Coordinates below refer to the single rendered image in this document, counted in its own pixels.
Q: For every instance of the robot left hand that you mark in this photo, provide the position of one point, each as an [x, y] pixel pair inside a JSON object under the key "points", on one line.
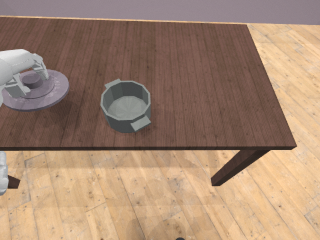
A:
{"points": [[19, 60]]}

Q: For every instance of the pot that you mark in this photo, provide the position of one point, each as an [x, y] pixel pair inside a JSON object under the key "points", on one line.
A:
{"points": [[126, 105]]}

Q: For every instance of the knob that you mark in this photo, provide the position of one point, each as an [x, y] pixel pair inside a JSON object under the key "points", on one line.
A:
{"points": [[32, 80]]}

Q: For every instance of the table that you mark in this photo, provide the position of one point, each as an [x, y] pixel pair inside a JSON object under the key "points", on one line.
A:
{"points": [[209, 89]]}

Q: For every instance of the lid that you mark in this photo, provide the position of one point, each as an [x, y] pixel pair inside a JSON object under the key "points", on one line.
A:
{"points": [[48, 94]]}

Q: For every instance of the left robot forearm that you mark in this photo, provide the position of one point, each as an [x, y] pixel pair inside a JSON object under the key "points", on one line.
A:
{"points": [[6, 75]]}

